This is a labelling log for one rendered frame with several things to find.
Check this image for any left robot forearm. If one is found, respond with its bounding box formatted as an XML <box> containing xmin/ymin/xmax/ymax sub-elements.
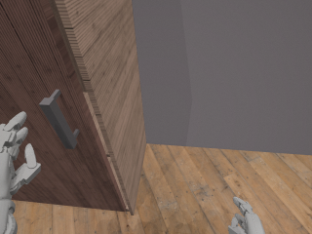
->
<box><xmin>0</xmin><ymin>199</ymin><xmax>18</xmax><ymax>234</ymax></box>

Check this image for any robot left hand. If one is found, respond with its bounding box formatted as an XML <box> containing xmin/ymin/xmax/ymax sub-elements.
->
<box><xmin>0</xmin><ymin>111</ymin><xmax>41</xmax><ymax>200</ymax></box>

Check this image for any robot right hand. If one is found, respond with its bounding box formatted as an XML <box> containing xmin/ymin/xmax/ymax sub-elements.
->
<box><xmin>228</xmin><ymin>196</ymin><xmax>265</xmax><ymax>234</ymax></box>

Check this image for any wardrobe door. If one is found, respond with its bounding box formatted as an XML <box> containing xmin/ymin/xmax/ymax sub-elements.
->
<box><xmin>0</xmin><ymin>0</ymin><xmax>126</xmax><ymax>212</ymax></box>

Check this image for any handle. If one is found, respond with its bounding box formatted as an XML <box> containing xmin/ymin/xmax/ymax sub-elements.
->
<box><xmin>39</xmin><ymin>89</ymin><xmax>80</xmax><ymax>149</ymax></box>

